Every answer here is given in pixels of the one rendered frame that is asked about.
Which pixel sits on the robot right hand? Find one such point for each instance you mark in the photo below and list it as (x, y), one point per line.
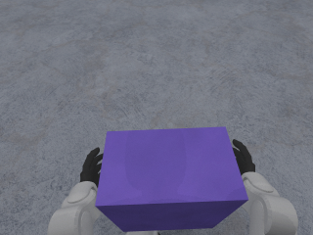
(243, 157)

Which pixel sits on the right robot forearm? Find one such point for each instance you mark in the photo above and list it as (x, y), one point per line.
(269, 214)

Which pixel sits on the robot left hand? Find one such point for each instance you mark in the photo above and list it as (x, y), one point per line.
(90, 167)

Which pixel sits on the left robot forearm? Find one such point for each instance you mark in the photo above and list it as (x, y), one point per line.
(78, 213)

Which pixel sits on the carton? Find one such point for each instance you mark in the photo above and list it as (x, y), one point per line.
(169, 179)

